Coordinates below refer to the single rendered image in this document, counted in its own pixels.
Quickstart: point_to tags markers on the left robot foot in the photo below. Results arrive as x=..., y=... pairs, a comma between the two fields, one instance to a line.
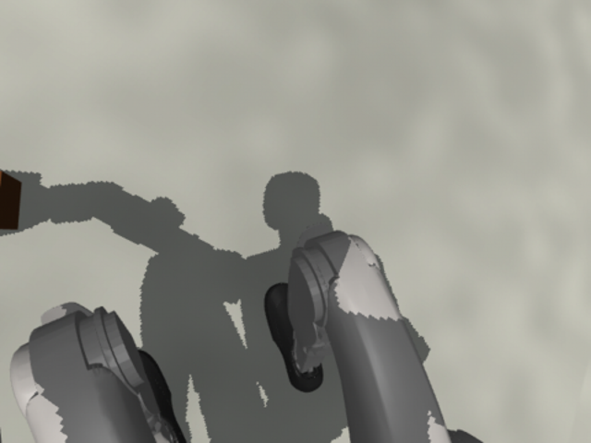
x=162, y=395

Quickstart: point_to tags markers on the cube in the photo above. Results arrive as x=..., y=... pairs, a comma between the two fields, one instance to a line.
x=10, y=190

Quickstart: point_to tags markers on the right robot foot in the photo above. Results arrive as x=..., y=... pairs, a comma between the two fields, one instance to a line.
x=275, y=304

